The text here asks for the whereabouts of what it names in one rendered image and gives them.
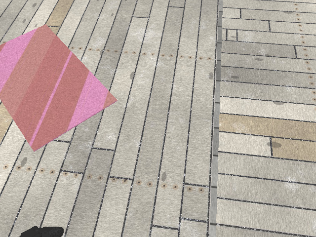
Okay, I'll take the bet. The left robot hand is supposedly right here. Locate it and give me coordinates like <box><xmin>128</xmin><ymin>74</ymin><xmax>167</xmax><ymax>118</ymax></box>
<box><xmin>19</xmin><ymin>226</ymin><xmax>64</xmax><ymax>237</ymax></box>

